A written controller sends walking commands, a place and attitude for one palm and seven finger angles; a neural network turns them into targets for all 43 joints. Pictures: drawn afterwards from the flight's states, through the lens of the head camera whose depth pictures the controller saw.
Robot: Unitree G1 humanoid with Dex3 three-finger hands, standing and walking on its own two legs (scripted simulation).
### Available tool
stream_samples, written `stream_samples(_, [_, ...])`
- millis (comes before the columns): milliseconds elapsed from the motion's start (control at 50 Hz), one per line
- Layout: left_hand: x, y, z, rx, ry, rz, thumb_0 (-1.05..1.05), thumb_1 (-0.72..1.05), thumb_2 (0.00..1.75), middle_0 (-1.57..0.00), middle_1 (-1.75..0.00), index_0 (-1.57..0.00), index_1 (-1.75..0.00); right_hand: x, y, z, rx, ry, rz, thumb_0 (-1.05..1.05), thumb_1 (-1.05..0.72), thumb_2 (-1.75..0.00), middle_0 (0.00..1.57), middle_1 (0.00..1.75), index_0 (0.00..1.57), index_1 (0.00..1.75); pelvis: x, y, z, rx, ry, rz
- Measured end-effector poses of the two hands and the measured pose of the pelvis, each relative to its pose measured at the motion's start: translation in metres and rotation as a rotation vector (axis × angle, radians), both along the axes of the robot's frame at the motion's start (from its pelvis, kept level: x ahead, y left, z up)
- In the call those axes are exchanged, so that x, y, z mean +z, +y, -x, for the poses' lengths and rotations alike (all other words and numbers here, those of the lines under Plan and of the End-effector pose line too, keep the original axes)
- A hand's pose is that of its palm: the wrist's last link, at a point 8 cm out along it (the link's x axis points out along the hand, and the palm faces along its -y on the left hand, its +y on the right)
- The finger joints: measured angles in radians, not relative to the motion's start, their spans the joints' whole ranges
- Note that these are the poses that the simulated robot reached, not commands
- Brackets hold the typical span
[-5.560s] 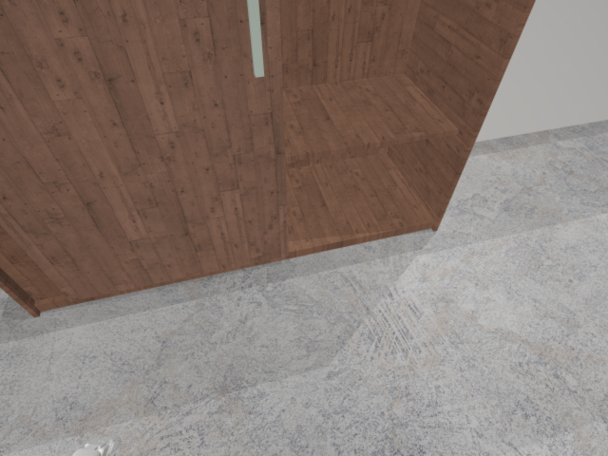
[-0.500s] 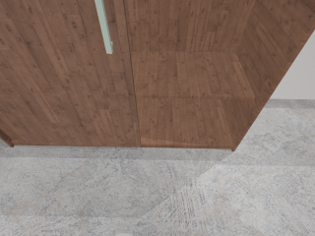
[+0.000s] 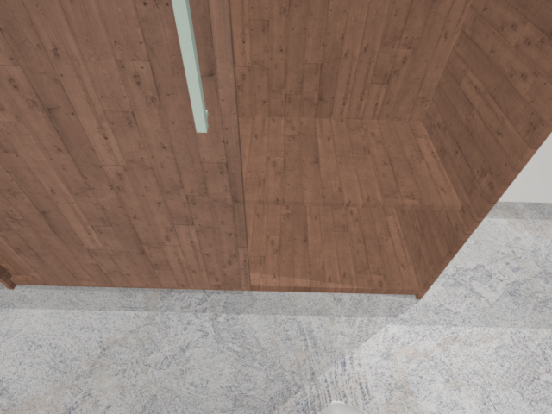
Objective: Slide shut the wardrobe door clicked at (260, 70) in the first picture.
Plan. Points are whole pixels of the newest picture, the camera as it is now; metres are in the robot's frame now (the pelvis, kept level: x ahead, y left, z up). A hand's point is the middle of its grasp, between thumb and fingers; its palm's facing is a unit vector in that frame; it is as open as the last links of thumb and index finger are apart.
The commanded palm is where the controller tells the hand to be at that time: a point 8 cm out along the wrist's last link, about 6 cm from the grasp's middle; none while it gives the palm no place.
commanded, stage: take the last steps up to it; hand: left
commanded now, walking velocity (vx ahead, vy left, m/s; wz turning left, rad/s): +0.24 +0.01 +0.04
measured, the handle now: (192, 52) +0.64 +0.17 +0.21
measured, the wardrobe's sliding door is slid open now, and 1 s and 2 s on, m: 0.67 0.67 0.67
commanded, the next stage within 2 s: come to a stop and stand still in 0.22 s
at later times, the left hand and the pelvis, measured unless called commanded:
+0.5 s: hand out of the picture +0.15 +0.17 -0.19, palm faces +0.10 -0.98 -0.17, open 7.3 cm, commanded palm none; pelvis +0.16 +0.00 -0.01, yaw +1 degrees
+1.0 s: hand out of the picture +0.13 +0.15 -0.16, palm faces +0.03 -0.96 -0.27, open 7.4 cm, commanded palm none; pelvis +0.13 -0.04 +0.00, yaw -1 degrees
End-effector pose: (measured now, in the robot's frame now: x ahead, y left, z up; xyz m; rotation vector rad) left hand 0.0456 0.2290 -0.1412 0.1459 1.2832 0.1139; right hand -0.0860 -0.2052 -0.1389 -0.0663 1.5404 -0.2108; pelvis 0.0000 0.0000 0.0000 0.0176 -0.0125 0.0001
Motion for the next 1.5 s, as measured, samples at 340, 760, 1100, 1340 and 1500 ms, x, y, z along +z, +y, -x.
stream_samples(340, [0.010, -0.027, -0.105, 0.062, -0.067, -0.049, -0.01, 0.95, 0.90, -0.20, -0.30, -0.20, -0.30, -0.005, -0.050, -0.203, 0.078, -0.174, 0.011, 0.00, -0.92, -0.90, 0.20, 0.30, 0.20, 0.30, 0.003, -0.031, -0.116, 0.040, 0.003, 0.032])
stream_samples(760, [-0.009, 0.012, -0.104, 0.080, 0.119, -0.052, 0.01, 0.91, 0.90, -0.20, -0.30, -0.20, -0.30, 0.007, -0.014, -0.336, 0.157, -0.368, 0.046, 0.00, -0.91, -0.90, 0.21, 0.30, 0.21, 0.30, -0.004, -0.005, -0.141, -0.010, 0.015, 0.031])
stream_samples(1100, [0.001, -0.055, -0.087, 0.028, 0.099, -0.044, 0.01, 0.91, 0.90, -0.20, -0.30, -0.20, -0.30, -0.016, -0.074, -0.199, 0.038, -0.113, 0.025, 0.00, -0.91, -0.90, 0.20, 0.30, 0.20, 0.30, -0.002, -0.049, -0.129, -0.003, 0.014, 0.015])
stream_samples(1340, [0.000, -0.070, -0.079, 0.041, 0.114, -0.019, 0.02, 0.93, 0.90, -0.20, -0.30, -0.20, -0.30, -0.009, -0.061, -0.157, 0.036, -0.008, -0.013, 0.00, -0.91, -0.90, 0.20, 0.30, 0.20, 0.30, 0.003, -0.060, -0.122, -0.008, -0.014, 0.015])
stream_samples(1500, [-0.001, -0.073, -0.067, 0.046, 0.121, -0.012, 0.01, 0.91, 0.90, -0.20, -0.30, -0.20, -0.30, -0.010, -0.054, -0.181, 0.054, -0.068, -0.021, 0.00, -0.91, -0.90, 0.20, 0.30, 0.20, 0.30, 0.003, -0.055, -0.123, -0.014, -0.003, 0.024])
